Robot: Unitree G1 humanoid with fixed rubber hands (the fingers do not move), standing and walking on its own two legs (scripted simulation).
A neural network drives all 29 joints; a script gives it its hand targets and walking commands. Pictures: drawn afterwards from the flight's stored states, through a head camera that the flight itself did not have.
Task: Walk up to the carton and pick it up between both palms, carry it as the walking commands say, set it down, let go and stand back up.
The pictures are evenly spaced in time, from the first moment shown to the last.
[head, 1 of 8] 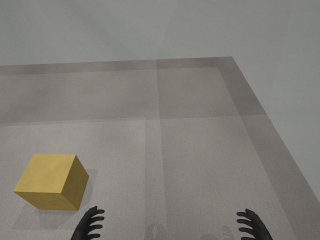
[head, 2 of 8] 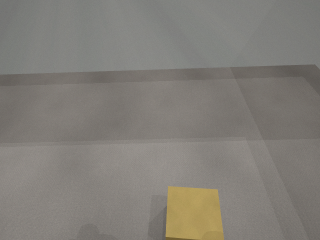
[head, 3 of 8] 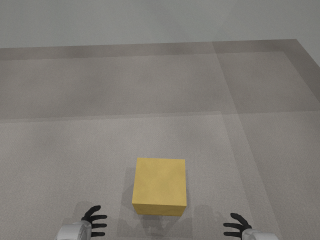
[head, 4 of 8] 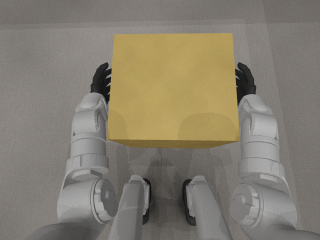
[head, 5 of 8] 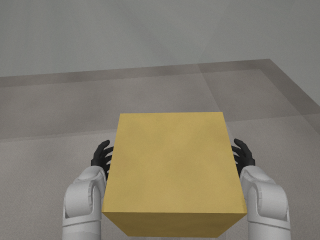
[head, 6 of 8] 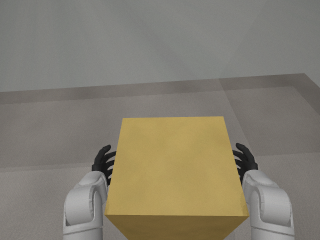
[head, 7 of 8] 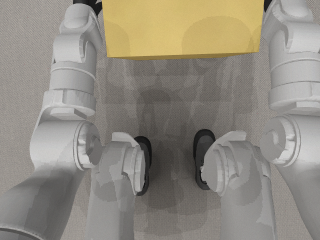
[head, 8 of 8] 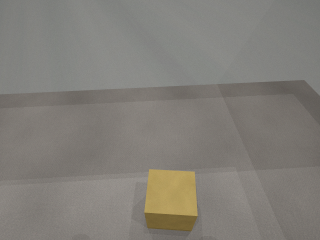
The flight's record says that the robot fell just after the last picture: no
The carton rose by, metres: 0.67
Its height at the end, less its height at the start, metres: +0.00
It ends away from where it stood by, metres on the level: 0.39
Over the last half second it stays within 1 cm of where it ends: yes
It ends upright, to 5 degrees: yes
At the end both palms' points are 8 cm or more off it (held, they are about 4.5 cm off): yes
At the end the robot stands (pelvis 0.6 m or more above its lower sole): yes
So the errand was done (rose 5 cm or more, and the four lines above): yes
